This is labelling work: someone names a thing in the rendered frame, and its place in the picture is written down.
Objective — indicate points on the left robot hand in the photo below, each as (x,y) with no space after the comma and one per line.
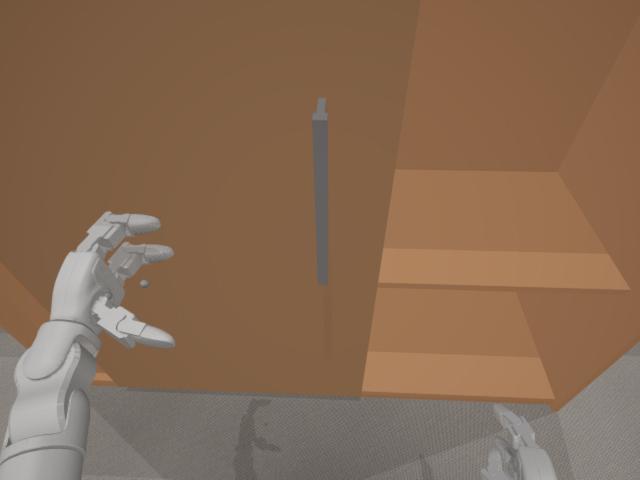
(84,277)

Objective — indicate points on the robot left forearm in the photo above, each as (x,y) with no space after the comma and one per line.
(47,431)

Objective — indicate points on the right robot hand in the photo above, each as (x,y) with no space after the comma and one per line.
(528,462)

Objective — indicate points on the wardrobe door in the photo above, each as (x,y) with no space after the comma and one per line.
(199,113)
(16,294)

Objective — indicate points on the handle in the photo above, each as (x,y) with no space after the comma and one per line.
(320,158)

